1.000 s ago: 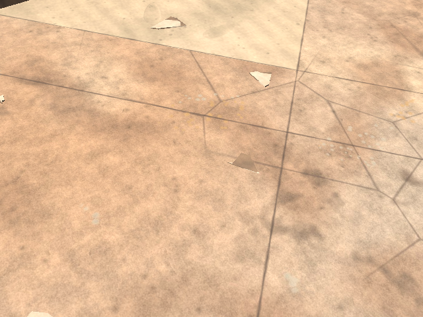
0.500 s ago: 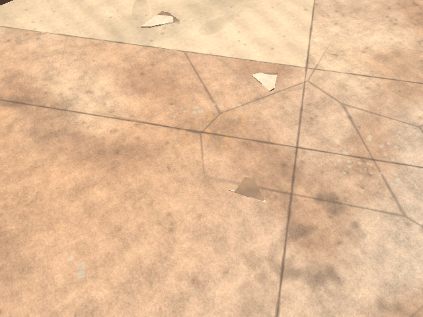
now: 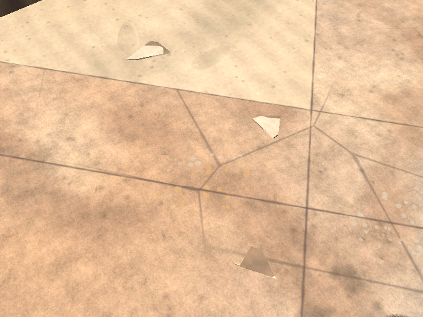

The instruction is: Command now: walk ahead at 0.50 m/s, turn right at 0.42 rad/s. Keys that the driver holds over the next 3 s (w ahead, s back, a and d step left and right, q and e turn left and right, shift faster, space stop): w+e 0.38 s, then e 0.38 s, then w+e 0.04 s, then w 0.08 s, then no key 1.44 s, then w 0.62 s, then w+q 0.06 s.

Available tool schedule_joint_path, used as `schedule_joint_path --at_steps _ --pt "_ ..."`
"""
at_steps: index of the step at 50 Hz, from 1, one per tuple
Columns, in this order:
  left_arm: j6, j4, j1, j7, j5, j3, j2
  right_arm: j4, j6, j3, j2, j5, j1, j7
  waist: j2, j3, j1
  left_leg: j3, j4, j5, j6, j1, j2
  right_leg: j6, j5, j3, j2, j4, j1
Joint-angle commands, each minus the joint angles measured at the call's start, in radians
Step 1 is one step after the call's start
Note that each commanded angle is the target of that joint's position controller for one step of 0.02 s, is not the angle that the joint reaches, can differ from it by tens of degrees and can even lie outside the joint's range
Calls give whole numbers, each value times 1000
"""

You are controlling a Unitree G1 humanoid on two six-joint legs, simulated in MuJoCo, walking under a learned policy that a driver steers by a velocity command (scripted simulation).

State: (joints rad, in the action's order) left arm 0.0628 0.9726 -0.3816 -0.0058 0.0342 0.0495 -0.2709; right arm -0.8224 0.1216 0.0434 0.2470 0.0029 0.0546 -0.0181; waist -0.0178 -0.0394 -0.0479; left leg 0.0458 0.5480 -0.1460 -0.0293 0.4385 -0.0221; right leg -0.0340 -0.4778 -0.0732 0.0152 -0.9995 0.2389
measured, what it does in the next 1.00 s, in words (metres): walks ahead, turning right: right foot, then left foot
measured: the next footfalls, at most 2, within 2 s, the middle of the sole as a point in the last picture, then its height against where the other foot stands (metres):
right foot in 0.46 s outside the picture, level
left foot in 0.96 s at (233, 281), level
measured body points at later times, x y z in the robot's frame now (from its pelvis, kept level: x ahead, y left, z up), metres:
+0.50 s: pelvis +0.26 -0.06 -0.01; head +0.30 -0.08 +0.43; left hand +0.52 +0.13 -0.10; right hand +0.21 -0.35 -0.15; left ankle +0.11 +0.12 -0.67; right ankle +0.34 -0.16 -0.73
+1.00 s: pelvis +0.43 -0.09 +0.00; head +0.44 -0.10 +0.45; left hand +0.68 +0.08 -0.10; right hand +0.43 -0.41 -0.09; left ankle +0.53 -0.01 -0.73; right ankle +0.34 -0.16 -0.72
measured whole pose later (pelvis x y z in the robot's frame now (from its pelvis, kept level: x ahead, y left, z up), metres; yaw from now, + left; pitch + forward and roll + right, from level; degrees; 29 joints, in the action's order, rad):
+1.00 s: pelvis +0.43 -0.09 +0.00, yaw -32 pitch +2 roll +1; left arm 0.01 0.72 -0.22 -0.03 -0.01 0.06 -0.29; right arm -0.76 0.08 0.05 0.28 0.03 0.11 0.00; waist -0.02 0.01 -0.02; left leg -0.03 0.50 -0.18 0.00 0.36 0.02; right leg -0.04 -0.40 -0.19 0.11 -0.62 0.27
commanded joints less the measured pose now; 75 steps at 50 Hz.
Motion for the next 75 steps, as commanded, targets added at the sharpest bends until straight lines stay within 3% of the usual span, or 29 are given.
schedule_joint_path --at_steps 1,6,12,18,20,22,23,24,25,26,28,29,31,34,39,43,47,48,49,50,51,54,57,61,63,64,65,68,75 --pt "24 -99 53 -9 13 29 -117 -10 -1 32 116 1 178 6 111 122 107 -386 -298 -82 -143 -472 -314 -15 98 -35 -109 -249 467" --pt "-33 -130 62 -3 0 39 -41 -34 12 39 114 14 121 11 105 21 35 -110 -415 110 -146 -278 -253 1 258 -27 -166 -133 394" --pt "-26 -205 231 27 -13 32 -26 -52 -3 57 164 9 160 36 63 -26 75 70 -439 187 -136 -337 -235 12 503 28 -152 186 432" --pt "-26 -296 383 62 -11 26 -35 -76 -42 76 205 -19 240 41 59 -64 110 146 -353 324 -111 -522 -288 -35 405 116 -115 339 457" --pt "-30 -307 341 67 -14 43 -68 -63 -57 84 233 -25 208 45 93 -20 63 178 -214 679 -86 -545 -283 -69 310 175 -51 352 346" --pt "-28 -251 90 57 -16 92 -154 -44 -76 82 238 -34 172 50 84 120 -75 209 152 846 -31 -461 -221 -122 398 210 50 453 5" --pt "-35 -227 -20 33 -20 124 -243 -22 -66 68 201 -10 193 49 -33 208 -108 207 458 461 39 -216 -162 -175 658 25 -57 474 -285" --pt "-30 -257 46 24 -41 127 -350 29 -41 24 60 30 294 37 -270 326 36 98 825 -519 110 189 53 -384 922 -506 -344 500 -587" --pt "-24 -291 10 33 -43 110 -286 20 -13 33 146 -4 238 25 -111 492 -49 -129 915 -551 96 214 43 -429 949 -615 -394 573 -617" --pt "-16 -290 61 38 -37 95 -237 52 -6 41 169 -39 153 23 -65 363 -41 -127 896 -462 78 281 4 -392 976 -461 -358 586 -525" --pt "-15 -302 178 29 -8 78 -161 36 -14 47 171 -5 127 45 25 172 23 -115 730 -309 74 246 -69 -287 871 -271 -250 620 -241" --pt "-20 -317 214 23 -20 70 -144 37 -31 55 184 0 138 50 9 147 56 -119 695 -280 76 172 -80 -274 887 -233 -224 647 -129" --pt "-22 -325 222 17 -38 74 -165 47 -56 53 157 7 165 53 -6 151 84 -107 624 -243 91 107 -62 -274 965 -198 -204 664 -32" --pt "-30 -322 201 0 -29 83 -192 70 -71 45 132 14 136 60 -29 173 81 -107 483 -164 114 119 -32 -257 990 -173 -177 652 -22" --pt "-67 -326 188 -28 -14 80 -190 113 -83 37 128 2 21 50 -75 176 40 -136 262 -20 127 114 1 -197 652 -231 -146 647 -37" --pt "-60 -315 161 -22 -23 67 -172 137 -61 35 138 -10 -46 26 -117 105 -3 -138 84 -20 98 91 3 -201 197 -323 -157 683 -40" --pt "-50 -305 163 -19 -30 41 -125 127 -15 42 142 14 35 14 -121 109 57 -96 -149 69 29 -131 14 -142 453 -325 -113 531 -46" --pt "-46 -313 151 -22 -40 27 -86 128 -8 45 173 33 64 17 -62 156 57 -176 -159 271 -7 -257 -86 -90 429 -285 -67 449 -10" --pt "-38 -317 79 -23 -56 18 -62 136 -14 54 235 48 82 23 118 202 8 -319 -121 588 -98 -404 -238 -32 180 -176 38 300 105" --pt "-37 -332 80 -27 -44 20 -82 103 -30 45 186 46 114 24 281 210 14 -484 -136 617 -237 -440 -348 24 -82 -98 69 216 229" --pt "-44 -334 126 -29 -44 33 -148 103 -34 27 123 20 141 19 230 190 58 -526 -157 571 -269 -448 -362 63 -182 -96 31 106 284" --pt "-83 -325 166 -28 -33 43 -143 99 -52 33 160 4 111 20 137 143 53 -404 -168 446 -208 -394 -291 109 -103 -82 -8 -14 321" --pt "-94 -300 156 -22 -27 17 -56 103 -77 28 148 11 29 20 182 125 26 -225 -187 454 -151 -246 -173 119 15 13 -15 232 116" --pt "-93 -274 155 -17 -32 21 -59 78 -88 20 139 -8 57 17 182 149 20 -182 -149 335 -124 -239 -142 85 338 65 7 581 -82" --pt "-95 -301 191 -23 -53 30 -126 63 -76 5 108 9 103 10 91 155 47 -164 -134 43 -26 -151 -98 32 552 -57 -102 591 -204" --pt "-99 -296 214 -25 -47 40 -168 53 -69 2 97 22 154 3 -34 130 101 -94 -131 -101 17 -140 -21 -17 510 -78 -128 544 -161" --pt "-97 -290 226 -17 -44 32 -118 48 -70 -2 91 26 127 5 -65 113 79 -65 -118 -108 46 -194 -7 -35 356 -71 -110 553 -76" --pt "-75 -274 218 -12 -50 25 -97 43 -81 5 117 11 88 17 -47 56 56 -67 -74 22 48 -194 -13 -5 408 -52 -76 548 -37" --pt "-59 -234 200 -16 -40 20 -86 -4 -97 9 117 4 113 32 -22 71 60 -68 -57 95 59 -241 -20 -6 539 -47 -71 519 -55"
